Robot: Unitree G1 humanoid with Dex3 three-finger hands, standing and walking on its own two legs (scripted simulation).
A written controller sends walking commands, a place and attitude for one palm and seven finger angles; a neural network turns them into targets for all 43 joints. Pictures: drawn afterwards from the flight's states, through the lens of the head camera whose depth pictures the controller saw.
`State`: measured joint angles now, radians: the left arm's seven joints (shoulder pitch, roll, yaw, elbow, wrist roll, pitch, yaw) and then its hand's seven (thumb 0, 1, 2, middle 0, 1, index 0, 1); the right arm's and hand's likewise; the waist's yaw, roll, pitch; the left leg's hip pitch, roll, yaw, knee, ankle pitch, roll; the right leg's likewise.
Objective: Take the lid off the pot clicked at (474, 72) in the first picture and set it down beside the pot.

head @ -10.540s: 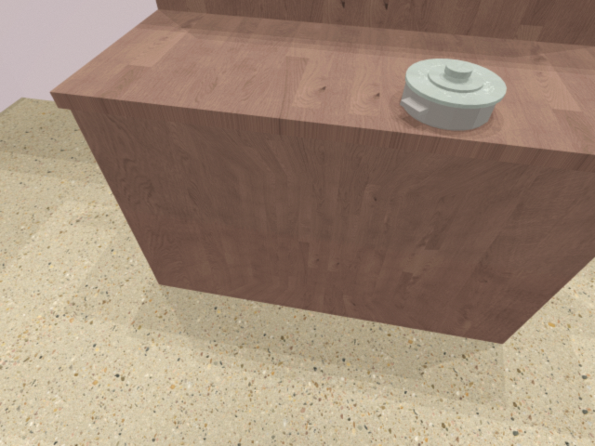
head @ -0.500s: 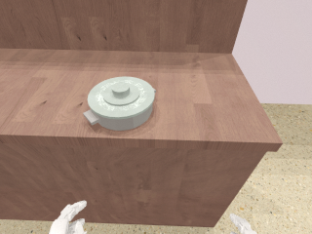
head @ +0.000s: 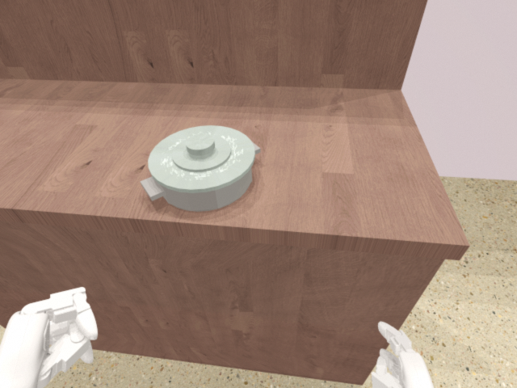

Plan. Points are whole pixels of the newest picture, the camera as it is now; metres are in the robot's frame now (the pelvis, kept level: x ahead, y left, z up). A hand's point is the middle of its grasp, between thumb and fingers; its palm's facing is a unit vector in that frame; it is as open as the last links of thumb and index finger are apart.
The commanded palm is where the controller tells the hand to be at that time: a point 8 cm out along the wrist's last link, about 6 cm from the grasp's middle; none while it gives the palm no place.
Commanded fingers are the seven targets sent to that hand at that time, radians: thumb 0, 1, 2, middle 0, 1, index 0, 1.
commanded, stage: raise the hand higher, near the body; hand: left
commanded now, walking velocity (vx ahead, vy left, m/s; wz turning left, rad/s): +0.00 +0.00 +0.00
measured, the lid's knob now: (200, 144) +0.48 +0.18 +0.15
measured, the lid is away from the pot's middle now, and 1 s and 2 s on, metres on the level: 0.00 0.00 0.00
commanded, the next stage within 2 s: reach forward and open the fingers in 0.78 s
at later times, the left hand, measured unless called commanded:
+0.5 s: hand (77, 281) +0.18 +0.24 +0.17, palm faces +0.37 -0.80 -0.47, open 3.1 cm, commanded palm +0.12 +0.27 +0.20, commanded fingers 0.00 0.90 0.90 -1.30 -1.50 -1.30 -1.50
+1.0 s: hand (59, 235) +0.20 +0.25 +0.22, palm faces +0.44 -0.51 -0.74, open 3.1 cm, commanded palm +0.15 +0.28 +0.24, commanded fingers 0.00 0.72 1.05 -1.26 -1.25 -1.26 -1.25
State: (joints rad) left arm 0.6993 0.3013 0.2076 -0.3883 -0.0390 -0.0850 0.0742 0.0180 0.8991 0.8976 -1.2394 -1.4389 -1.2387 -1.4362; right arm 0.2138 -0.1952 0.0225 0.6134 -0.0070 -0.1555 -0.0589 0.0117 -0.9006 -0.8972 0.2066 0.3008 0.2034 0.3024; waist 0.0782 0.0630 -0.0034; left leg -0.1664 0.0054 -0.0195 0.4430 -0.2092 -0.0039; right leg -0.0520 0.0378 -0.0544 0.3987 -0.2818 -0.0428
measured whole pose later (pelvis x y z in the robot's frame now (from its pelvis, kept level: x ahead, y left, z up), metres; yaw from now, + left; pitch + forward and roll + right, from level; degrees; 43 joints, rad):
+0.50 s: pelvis +0.02 +0.00 +0.00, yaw -1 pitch -3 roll +0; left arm 0.65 0.35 0.33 -0.54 -0.06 -0.14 0.06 0.02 0.89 0.90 -1.30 -1.50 -1.30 -1.50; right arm 0.16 -0.22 -0.01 0.61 0.01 -0.16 -0.07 0.01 -0.90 -0.90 0.20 0.30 0.20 0.30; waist 0.08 0.06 -0.01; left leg -0.14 0.01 0.00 0.43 -0.23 -0.01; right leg -0.03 0.04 -0.03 0.39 -0.30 -0.04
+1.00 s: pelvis +0.00 +0.02 +0.00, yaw -1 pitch -2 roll +0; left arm 0.42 0.49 0.33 -0.68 0.29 0.00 0.09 0.01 0.87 0.92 -1.30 -1.47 -1.30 -1.47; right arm 0.18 -0.24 0.03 0.56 -0.01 -0.03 -0.01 0.01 -0.90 -0.90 0.21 0.30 0.20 0.30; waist 0.09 0.07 -0.01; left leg -0.21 -0.02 0.02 0.48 -0.23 0.02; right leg -0.12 0.01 -0.02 0.47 -0.31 -0.02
